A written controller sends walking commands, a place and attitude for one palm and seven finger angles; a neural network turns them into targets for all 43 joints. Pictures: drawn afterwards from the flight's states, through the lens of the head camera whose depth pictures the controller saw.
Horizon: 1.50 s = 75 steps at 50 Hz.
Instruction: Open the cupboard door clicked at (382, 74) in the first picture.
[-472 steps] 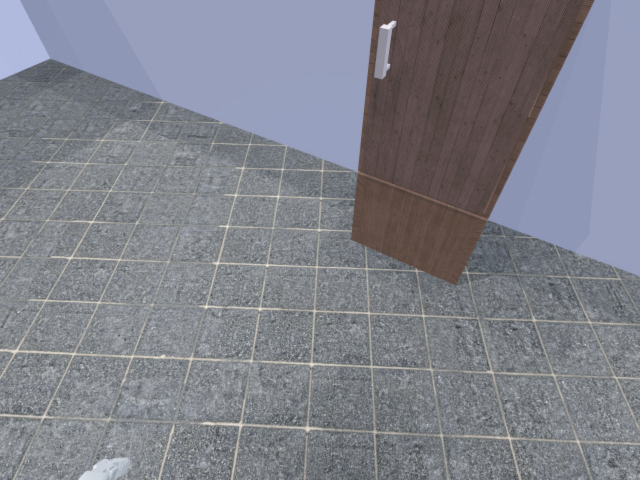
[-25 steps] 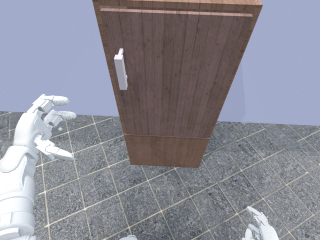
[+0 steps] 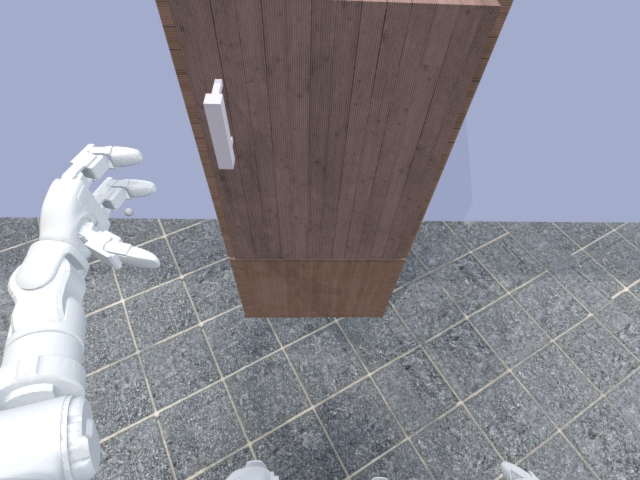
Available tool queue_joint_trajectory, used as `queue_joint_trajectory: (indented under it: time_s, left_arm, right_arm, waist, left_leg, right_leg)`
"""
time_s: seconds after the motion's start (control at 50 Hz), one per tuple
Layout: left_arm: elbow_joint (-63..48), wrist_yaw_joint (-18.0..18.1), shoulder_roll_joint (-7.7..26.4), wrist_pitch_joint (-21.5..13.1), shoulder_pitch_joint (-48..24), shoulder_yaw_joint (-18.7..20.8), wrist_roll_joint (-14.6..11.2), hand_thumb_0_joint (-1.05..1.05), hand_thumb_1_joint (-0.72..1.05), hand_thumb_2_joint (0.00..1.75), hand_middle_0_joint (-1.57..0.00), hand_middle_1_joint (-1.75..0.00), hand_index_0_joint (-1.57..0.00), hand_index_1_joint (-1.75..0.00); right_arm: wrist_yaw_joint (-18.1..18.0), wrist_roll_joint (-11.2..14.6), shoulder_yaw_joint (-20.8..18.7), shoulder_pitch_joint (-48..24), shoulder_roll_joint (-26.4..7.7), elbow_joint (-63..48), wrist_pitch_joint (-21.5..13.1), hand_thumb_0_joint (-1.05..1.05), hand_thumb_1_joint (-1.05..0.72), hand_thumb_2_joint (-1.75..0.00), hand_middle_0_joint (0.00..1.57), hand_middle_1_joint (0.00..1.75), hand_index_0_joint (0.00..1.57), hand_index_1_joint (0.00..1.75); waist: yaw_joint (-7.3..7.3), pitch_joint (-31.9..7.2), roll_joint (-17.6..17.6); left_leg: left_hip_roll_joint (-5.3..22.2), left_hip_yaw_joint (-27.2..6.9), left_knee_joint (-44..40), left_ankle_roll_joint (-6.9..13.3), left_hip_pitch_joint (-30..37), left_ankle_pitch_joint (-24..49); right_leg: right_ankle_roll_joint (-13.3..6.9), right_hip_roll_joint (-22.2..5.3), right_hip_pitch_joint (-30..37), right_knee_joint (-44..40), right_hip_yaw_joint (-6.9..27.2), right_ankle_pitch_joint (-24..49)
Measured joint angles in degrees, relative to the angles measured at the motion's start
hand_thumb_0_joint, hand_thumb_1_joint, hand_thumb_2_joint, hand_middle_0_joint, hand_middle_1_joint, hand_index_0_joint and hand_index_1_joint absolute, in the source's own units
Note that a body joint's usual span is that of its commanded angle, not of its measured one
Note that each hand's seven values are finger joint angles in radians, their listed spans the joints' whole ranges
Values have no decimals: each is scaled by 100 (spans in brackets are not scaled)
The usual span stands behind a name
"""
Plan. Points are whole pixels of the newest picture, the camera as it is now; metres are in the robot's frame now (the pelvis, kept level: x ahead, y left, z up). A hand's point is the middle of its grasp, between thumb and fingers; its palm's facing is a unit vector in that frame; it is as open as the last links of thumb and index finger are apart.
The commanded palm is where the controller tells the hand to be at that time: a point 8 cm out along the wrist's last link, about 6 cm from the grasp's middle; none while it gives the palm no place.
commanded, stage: move the hooked fingers beside the handle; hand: left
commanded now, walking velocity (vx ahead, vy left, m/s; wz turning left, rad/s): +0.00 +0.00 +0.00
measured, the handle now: (222, 125) +0.59 +0.16 +0.08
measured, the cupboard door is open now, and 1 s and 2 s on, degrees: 0 0 0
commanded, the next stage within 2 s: slide the fingers in behind the handle in 1.60 s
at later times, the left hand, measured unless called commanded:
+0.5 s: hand (150, 172) +0.48 +0.23 +0.09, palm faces +0.02 -1.00 +0.00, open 14.0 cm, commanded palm +0.46 +0.28 +0.09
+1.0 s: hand (168, 147) +0.53 +0.22 +0.09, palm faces +0.01 -1.00 +0.00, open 14.0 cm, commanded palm +0.51 +0.27 +0.08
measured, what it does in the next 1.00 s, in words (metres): stands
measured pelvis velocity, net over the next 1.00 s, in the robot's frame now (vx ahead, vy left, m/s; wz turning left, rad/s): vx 0.01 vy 0.00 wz -0.05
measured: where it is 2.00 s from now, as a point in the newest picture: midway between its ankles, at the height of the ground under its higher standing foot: outside the picture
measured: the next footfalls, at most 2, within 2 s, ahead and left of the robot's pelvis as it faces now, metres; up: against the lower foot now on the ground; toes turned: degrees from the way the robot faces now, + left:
none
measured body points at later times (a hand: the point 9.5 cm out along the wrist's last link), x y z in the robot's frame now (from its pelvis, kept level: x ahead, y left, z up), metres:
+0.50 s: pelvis +0.00 +0.00 -0.01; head +0.10 +0.02 +0.43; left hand +0.47 +0.29 +0.09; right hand +0.02 -0.28 -0.12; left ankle +0.03 +0.10 -0.71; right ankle -0.01 -0.12 -0.71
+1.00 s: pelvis +0.01 +0.00 -0.02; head +0.13 +0.02 +0.42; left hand +0.53 +0.28 +0.09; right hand -0.03 -0.26 -0.12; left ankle +0.03 +0.10 -0.71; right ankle -0.01 -0.12 -0.71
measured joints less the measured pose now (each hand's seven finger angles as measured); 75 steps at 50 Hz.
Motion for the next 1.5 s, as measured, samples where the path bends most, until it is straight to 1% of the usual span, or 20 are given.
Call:
queue_joint_trajectory:
  time_s: [0.16, 0.32, 0.38, 0.44, 0.5, 0.56, 0.64, 0.76, 0.88, 1.0, 1.06, 1.12, 1.2, 1.28, 1.32, 1.4, 1.5]
  left_arm:
    - [730, 179, 169, -166, -618, 53, 203, -1, -50, 30, -30, -120, -30, -120]
    - [1145, 200, 332, -337, -1067, 155, 312, -1, -50, 30, -30, -120, -30, -120]
    - [1336, 192, 412, -329, -1200, 216, 349, -1, -50, 30, -30, -120, -30, -120]
    - [1554, 208, 562, -295, -1360, 290, 429, -1, -50, 30, -30, -120, -30, -120]
    - [1660, 215, 681, -339, -1492, 326, 480, -1, -50, 30, -30, -120, -30, -120]
    - [1790, 216, 776, -371, -1693, 311, 514, -1, -50, 30, -30, -120, -30, -120]
    - [1945, 225, 879, -331, -1958, 289, 565, -1, -50, 30, -30, -120, -30, -120]
    - [2192, 343, 974, -257, -2313, 294, 698, -1, -50, 30, -30, -120, -30, -120]
    - [2315, 462, 1149, -263, -2530, 475, 874, -1, -50, 30, -30, -120, -30, -120]
    - [2215, 399, 1158, -265, -2339, 538, 843, -1, -50, 30, -30, -120, -30, -120]
    - [2125, 398, 1113, -263, -2216, 559, 818, -1, -50, 30, -30, -120, -30, -120]
    - [1966, 413, 1033, -332, -2090, 576, 780, -1, -50, 30, -30, -120, -30, -120]
    - [1841, 420, 912, -363, -2013, 453, 712, -1, -50, 30, -30, -120, -30, -120]
    - [1926, 462, 801, -302, -2090, 251, 695, -1, -50, 30, -30, -120, -30, -120]
    - [1983, 516, 759, -283, -2154, 209, 713, -1, -50, 30, -30, -120, -30, -120]
    - [2039, 607, 724, -330, -2229, 257, 776, -1, -50, 30, -30, -120, -30, -120]
    - [2126, 597, 842, -370, -2254, 362, 830, -1, -50, 30, -30, -120, -30, -120]
  right_arm:
    - [63, -38, 34, 35, 28, -19, 162, 1, -90, -90, 20, 30, 20, 30]
    - [111, -85, -2, 153, 15, 64, 340, 1, -91, -89, 20, 30, 21, 30]
    - [121, -93, 5, 208, 2, 75, 422, 1, -91, -89, 20, 30, 21, 30]
    - [118, -99, 17, 243, -5, 67, 484, 1, -91, -89, 20, 30, 21, 30]
    - [118, -112, 8, 288, -15, 62, 518, 1, -91, -89, 20, 30, 21, 30]
    - [122, -124, 4, 326, -30, 90, 546, 1, -91, -89, 20, 30, 20, 30]
    - [130, -143, 6, 366, -46, 114, 588, 1, -91, -89, 20, 30, 20, 30]
    - [170, -192, 26, 427, -55, 95, 628, 1, -91, -89, 20, 30, 20, 30]
    - [212, -246, 62, 498, -27, 6, 670, 1, -91, -89, 20, 30, 20, 30]
    - [257, -243, 68, 628, 6, -43, 789, 1, -91, -89, 20, 30, 20, 30]
    - [267, -238, 65, 653, 24, -40, 823, 1, -91, -89, 20, 30, 21, 30]
    - [274, -241, 48, 649, 43, -22, 840, 1, -91, -89, 20, 30, 21, 30]
    - [285, -230, 14, 594, 53, 17, 855, 1, -91, -89, 20, 30, 21, 30]
    - [280, -225, 4, 484, 32, 29, 848, 1, -91, -89, 20, 30, 21, 30]
    - [277, -230, 10, 415, 23, 18, 826, 1, -91, -89, 20, 30, 21, 30]
    - [280, -247, 24, 301, 15, -33, 774, 1, -91, -89, 20, 30, 21, 30]
    - [277, -232, 57, 251, 21, -113, 769, 1, -91, -89, 20, 30, 20, 30]
  waist:
    - [-129, -32, -23]
    - [-232, -66, -21]
    - [-280, -87, -22]
    - [-356, -88, -34]
    - [-410, -83, -36]
    - [-457, -79, -32]
    - [-518, -83, -25]
    - [-624, -99, 9]
    - [-746, -105, 23]
    - [-727, -124, 45]
    - [-699, -125, 43]
    - [-662, -143, 30]
    - [-603, -173, 24]
    - [-572, -185, 41]
    - [-573, -183, 39]
    - [-597, -184, 26]
    - [-640, -167, 13]
  left_leg:
    - [20, 24, 116, 13, -225, -48]
    - [63, 34, 249, 8, -461, -112]
    - [79, 40, 279, 6, -520, -131]
    - [99, 30, 325, 1, -609, -146]
    - [121, 15, 379, -7, -708, -161]
    - [133, -15, 438, -12, -818, -176]
    - [144, -34, 499, -10, -951, -192]
    - [159, -42, 577, -2, -1127, -219]
    - [197, -16, 650, 3, -1290, -252]
    - [219, 34, 637, 14, -1272, -289]
    - [219, 36, 631, 17, -1250, -303]
    - [215, 28, 628, 16, -1221, -317]
    - [201, -7, 628, 15, -1167, -334]
    - [168, -55, 642, 20, -1145, -337]
    - [153, -65, 654, 23, -1155, -334]
    - [150, -58, 685, 25, -1196, -331]
    - [175, -36, 722, 20, -1227, -339]
  right_leg:
    - [13, 12, -233, 109, 29, -32]
    - [8, 48, -470, 217, 49, -70]
    - [7, 63, -533, 241, 58, -82]
    - [0, 82, -617, 274, 52, -90]
    - [-9, 104, -703, 303, 41, -94]
    - [-14, 117, -792, 334, 15, -101]
    - [-14, 128, -909, 371, -1, -108]
    - [-6, 140, -1073, 422, -2, -119]
    - [-1, 173, -1245, 471, 31, -121]
    - [12, 193, -1243, 442, 86, -126]
    - [18, 194, -1217, 425, 89, -133]
    - [18, 194, -1178, 408, 82, -142]
    - [20, 186, -1095, 379, 50, -157]
    - [25, 159, -1041, 378, 1, -175]
    - [27, 145, -1049, 400, -10, -183]
    - [27, 139, -1105, 457, -2, -192]
    - [21, 159, -1158, 511, 25, -196]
